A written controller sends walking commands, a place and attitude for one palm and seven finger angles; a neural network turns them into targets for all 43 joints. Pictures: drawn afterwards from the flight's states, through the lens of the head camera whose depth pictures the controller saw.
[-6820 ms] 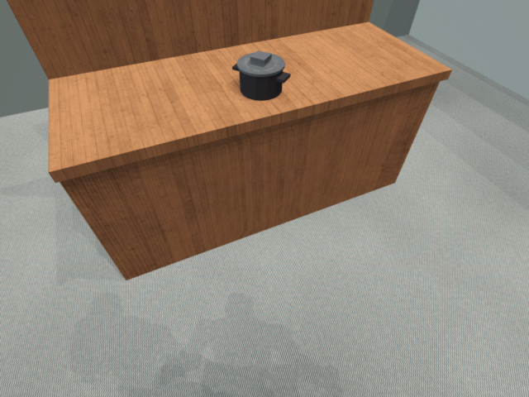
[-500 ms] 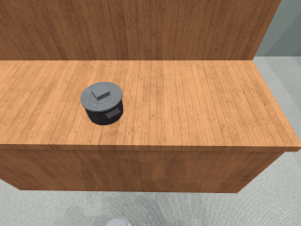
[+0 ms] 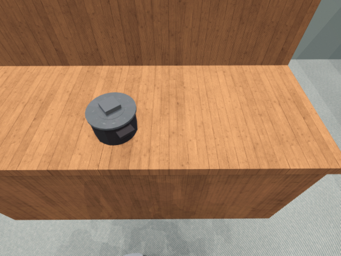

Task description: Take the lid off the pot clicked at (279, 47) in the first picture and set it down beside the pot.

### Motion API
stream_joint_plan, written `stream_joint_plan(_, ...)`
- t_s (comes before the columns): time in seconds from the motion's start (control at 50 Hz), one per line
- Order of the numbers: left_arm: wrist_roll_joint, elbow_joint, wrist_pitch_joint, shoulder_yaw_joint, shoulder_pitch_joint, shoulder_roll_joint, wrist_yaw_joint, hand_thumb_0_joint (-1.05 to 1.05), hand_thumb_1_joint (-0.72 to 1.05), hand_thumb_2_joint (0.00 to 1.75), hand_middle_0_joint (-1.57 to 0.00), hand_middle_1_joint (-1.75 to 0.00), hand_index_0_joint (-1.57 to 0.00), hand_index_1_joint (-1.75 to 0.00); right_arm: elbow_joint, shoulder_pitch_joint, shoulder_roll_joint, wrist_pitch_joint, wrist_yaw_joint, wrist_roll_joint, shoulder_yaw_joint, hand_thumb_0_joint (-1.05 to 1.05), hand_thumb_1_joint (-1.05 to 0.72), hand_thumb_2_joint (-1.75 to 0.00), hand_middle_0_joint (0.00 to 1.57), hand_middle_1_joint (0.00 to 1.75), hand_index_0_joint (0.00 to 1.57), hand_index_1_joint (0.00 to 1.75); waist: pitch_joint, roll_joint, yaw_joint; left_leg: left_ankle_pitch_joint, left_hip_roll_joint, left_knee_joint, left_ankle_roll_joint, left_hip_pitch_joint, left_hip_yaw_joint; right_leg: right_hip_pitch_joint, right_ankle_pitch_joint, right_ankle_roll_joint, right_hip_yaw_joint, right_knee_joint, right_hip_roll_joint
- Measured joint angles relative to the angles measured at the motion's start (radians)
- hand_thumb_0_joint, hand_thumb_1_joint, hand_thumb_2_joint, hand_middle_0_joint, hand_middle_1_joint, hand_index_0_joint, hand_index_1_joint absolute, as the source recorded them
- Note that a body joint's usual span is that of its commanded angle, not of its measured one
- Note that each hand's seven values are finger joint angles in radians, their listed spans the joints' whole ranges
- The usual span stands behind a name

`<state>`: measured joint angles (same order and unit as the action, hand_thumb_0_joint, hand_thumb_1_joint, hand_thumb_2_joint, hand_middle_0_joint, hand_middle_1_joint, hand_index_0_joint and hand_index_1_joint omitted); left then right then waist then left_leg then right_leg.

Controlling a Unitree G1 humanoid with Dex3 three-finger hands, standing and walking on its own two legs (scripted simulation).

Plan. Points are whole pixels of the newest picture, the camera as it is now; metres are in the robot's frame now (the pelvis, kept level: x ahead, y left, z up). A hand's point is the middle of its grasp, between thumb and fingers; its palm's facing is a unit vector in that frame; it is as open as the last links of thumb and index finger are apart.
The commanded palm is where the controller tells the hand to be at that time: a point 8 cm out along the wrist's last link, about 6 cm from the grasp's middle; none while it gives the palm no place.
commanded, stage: come to a stop and stand still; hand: left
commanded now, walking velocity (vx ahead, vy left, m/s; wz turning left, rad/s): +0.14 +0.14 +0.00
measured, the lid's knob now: (109, 105) +0.52 +0.23 +0.01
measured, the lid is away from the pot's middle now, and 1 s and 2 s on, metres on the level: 0.00 0.00 0.00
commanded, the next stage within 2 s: look again from close up in 0.62 s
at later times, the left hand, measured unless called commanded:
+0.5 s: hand out of the picture +0.02 +0.19 -0.17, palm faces +0.08 -0.97 -0.24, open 7.4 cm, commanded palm none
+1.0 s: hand out of the picture +0.00 +0.18 -0.17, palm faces +0.02 -0.98 -0.21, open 7.4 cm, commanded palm none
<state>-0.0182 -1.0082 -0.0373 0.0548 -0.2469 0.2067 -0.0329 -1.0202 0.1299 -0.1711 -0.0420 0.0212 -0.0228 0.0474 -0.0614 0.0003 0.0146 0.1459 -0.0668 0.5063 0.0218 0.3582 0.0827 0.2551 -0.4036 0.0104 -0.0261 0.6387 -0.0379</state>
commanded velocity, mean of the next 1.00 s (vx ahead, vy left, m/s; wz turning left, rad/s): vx -0.01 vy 0.04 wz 0.00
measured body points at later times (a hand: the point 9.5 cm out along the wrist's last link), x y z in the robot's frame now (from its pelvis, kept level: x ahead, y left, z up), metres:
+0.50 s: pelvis +0.01 +0.00 +0.01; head +0.02 +0.00 +0.46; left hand +0.02 +0.24 -0.15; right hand +0.03 -0.23 -0.15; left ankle -0.02 +0.12 -0.73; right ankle -0.02 -0.12 -0.73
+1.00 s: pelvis -0.01 +0.01 +0.00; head +0.00 +0.00 +0.45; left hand +0.00 +0.23 -0.15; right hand +0.01 -0.22 -0.15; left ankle -0.02 +0.12 -0.73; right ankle -0.02 -0.12 -0.73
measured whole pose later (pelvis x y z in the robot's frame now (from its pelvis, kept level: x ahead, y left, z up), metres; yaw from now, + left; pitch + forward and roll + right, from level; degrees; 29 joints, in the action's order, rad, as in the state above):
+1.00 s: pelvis -0.01 +0.01 +0.00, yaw +0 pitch -1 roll +0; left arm -0.02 -1.06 0.01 -0.01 -0.30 0.16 -0.04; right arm -1.03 0.30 -0.17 0.00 0.01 -0.02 -0.01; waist -0.01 0.01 0.00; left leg 0.31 -0.02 0.55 -0.01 0.22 0.06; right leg 0.22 -0.32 0.01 -0.03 0.55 -0.04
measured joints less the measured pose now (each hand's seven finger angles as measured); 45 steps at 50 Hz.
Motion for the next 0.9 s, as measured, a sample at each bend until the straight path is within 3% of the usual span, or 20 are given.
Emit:
stream_joint_plan(0.06, -0.005, -0.028, 0.014, -0.021, -0.018, -0.017, -0.004, 0.00, 0.91, 0.90, -0.19, -0.30, -0.20, -0.30, -0.028, 0.046, -0.019, -0.019, -0.008, 0.005, 0.006, -0.01, -0.91, -0.90, 0.20, 0.30, 0.20, 0.30, 0.024, 0.025, -0.009, 0.149, 0.009, 0.073, 0.011, 0.011, -0.033, -0.035, 0.056, -0.023, -0.008, -0.061, 0.006)
stream_joint_plan(0.1, -0.005, -0.040, 0.017, -0.031, -0.045, -0.034, -0.001, 0.00, 0.91, 0.90, -0.19, -0.30, -0.20, -0.30, -0.049, 0.083, -0.027, -0.030, -0.016, 0.002, 0.005, 0.00, -0.91, -0.90, 0.20, 0.30, 0.20, 0.30, 0.052, 0.028, -0.001, 0.214, 0.025, 0.150, 0.005, 0.014, -0.056, -0.056, 0.073, -0.031, 0.000, -0.104, 0.011)
stream_joint_plan(0.2, -0.004, -0.061, 0.033, -0.041, -0.076, -0.066, 0.007, 0.01, 0.90, 0.90, -0.20, -0.30, -0.20, -0.30, -0.068, 0.152, -0.040, -0.009, -0.022, 0.007, 0.003, 0.00, -0.91, -0.90, 0.19, 0.30, 0.20, 0.30, 0.069, 0.020, -0.007, 0.239, 0.051, 0.272, 0.011, -0.007, -0.057, -0.091, 0.129, -0.038, 0.021, -0.210, 0.009)
stream_joint_plan(0.3, -0.006, -0.057, 0.044, -0.034, -0.053, -0.077, -0.008, 0.01, 0.90, 0.90, -0.20, -0.30, -0.20, -0.30, -0.074, 0.172, -0.040, -0.016, -0.007, 0.018, -0.001, 0.00, -0.91, -0.90, 0.19, 0.30, 0.20, 0.30, 0.043, 0.012, -0.003, 0.295, 0.067, 0.229, 0.027, -0.058, -0.042, -0.083, 0.126, -0.034, 0.010, -0.205, 0.000)
stream_joint_plan(0.34, -0.005, -0.056, 0.041, -0.029, -0.041, -0.071, -0.014, 0.01, 0.90, 0.89, -0.20, -0.30, -0.20, -0.30, -0.071, 0.166, -0.033, -0.017, -0.003, 0.021, -0.005, 0.00, -0.91, -0.90, 0.19, 0.30, 0.20, 0.30, 0.034, 0.003, 0.001, 0.265, 0.071, 0.145, 0.028, -0.092, -0.036, -0.072, 0.114, -0.028, 0.005, -0.182, -0.006)
stream_joint_plan(0.4, 0.003, -0.058, 0.029, -0.024, -0.029, -0.061, -0.020, 0.01, 0.90, 0.90, -0.20, -0.30, -0.20, -0.30, -0.060, 0.157, -0.029, 0.004, 0.002, 0.019, -0.011, 0.00, -0.91, -0.90, 0.19, 0.30, 0.20, 0.30, 0.030, 0.013, -0.001, 0.081, 0.050, -0.043, 0.008, -0.171, -0.033, -0.044, 0.077, -0.014, -0.008, -0.112, 0.007)
stream_joint_plan(0.46, 0.005, -0.069, 0.010, -0.017, -0.008, -0.040, -0.025, 0.01, 0.90, 0.90, -0.20, -0.30, -0.20, -0.30, -0.066, 0.133, 0.000, 0.014, 0.008, 0.014, -0.021, 0.00, -0.91, -0.90, 0.19, 0.30, 0.20, 0.30, 0.027, -0.019, 0.004, 0.156, 0.063, -0.022, -0.018, -0.177, -0.021, -0.041, 0.065, -0.002, 0.001, -0.081, -0.007)
stream_joint_plan(0.52, 0.007, -0.081, 0.003, -0.021, 0.004, -0.032, -0.021, 0.01, 0.90, 0.90, -0.20, -0.30, -0.20, -0.30, -0.065, 0.118, 0.019, 0.021, 0.018, 0.011, -0.033, 0.00, -0.92, -0.90, 0.19, 0.30, 0.20, 0.30, 0.035, -0.021, 0.008, 0.152, 0.068, -0.033, -0.026, -0.191, -0.020, -0.057, 0.069, 0.002, 0.003, -0.097, -0.011)
stream_joint_plan(0.74, 0.001, -0.115, 0.033, -0.047, -0.017, -0.055, -0.014, 0.01, 0.91, 0.90, -0.20, -0.30, -0.20, -0.30, -0.065, 0.105, -0.008, 0.031, 0.007, 0.016, -0.045, 0.00, -0.94, -0.90, 0.20, 0.30, 0.20, 0.30, 0.056, 0.014, -0.005, 0.118, 0.048, -0.074, -0.020, -0.203, -0.022, -0.096, 0.132, 0.002, -0.002, -0.197, 0.010)
stream_joint_plan(0.9, 0.003, -0.068, 0.050, -0.065, -0.045, -0.054, -0.009, 0.01, 0.90, 0.90, -0.20, -0.30, -0.20, -0.30, -0.005, 0.153, -0.008, 0.044, -0.008, 0.008, -0.049, 0.00, -0.92, -0.90, 0.20, 0.30, 0.20, 0.30, 0.048, 0.015, -0.020, 0.165, 0.048, 0.037, -0.028, -0.131, -0.031, -0.034, 0.093, 0.002, -0.008, -0.101, 0.006)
